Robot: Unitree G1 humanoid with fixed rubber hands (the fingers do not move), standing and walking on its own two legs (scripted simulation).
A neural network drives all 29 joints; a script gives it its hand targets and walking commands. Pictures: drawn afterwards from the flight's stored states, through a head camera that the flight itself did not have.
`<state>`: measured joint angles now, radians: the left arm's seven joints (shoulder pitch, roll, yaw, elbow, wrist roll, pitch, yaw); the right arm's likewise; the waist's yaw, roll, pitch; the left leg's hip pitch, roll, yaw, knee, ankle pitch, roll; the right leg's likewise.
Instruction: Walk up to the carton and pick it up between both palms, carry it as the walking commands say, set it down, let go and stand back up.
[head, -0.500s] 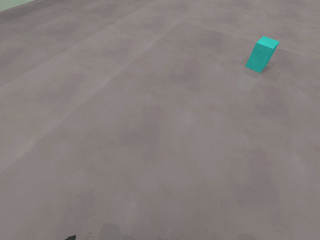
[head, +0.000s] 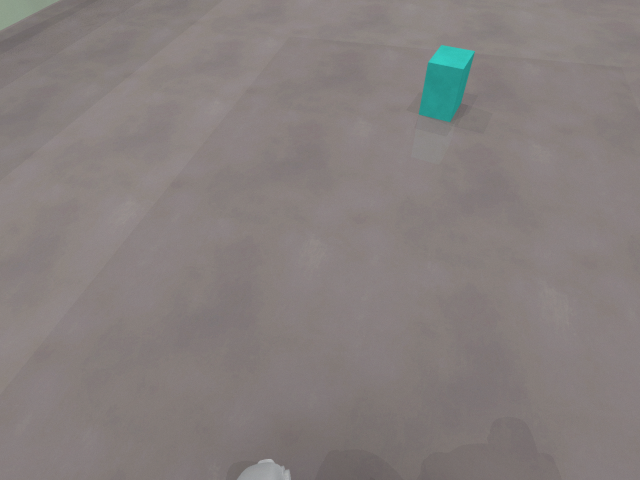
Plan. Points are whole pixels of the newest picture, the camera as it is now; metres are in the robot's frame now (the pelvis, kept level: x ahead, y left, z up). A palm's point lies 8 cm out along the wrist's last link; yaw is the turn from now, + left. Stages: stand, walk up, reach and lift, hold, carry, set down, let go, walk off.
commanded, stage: walk up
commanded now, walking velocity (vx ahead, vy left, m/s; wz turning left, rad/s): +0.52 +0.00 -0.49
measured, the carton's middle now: (445, 84) +2.09 -0.63 -0.61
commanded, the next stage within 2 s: none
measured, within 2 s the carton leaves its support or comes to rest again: neither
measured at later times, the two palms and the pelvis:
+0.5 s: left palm (227, 311) +0.42 +0.19 -0.11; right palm out of the picture +0.16 -0.27 -0.10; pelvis +0.25 -0.03 +0.02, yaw -11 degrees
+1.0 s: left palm (279, 293) +0.47 +0.11 -0.14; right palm (527, 207) +0.63 -0.39 -0.09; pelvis +0.49 -0.13 +0.00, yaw -12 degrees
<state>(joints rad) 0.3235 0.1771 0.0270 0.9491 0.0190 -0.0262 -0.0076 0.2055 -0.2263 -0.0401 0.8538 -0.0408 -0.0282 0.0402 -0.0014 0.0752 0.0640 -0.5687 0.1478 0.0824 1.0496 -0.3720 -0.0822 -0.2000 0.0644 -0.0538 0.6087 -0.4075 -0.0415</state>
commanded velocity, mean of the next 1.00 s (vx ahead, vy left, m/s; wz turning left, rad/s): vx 0.50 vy -0.05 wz -0.26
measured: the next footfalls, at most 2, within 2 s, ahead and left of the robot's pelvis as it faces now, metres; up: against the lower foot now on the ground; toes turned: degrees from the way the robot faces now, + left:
left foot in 0.14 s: +0.25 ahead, +0.11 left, +0.00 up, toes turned +7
right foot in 0.60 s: +0.44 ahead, -0.23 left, +0.00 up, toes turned -20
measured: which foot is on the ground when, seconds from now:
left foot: up 0.00-0.12, down 0.14-0.62, up 0.64-1.00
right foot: down 0.00-0.16, up 0.18-0.58, down 0.60-1.00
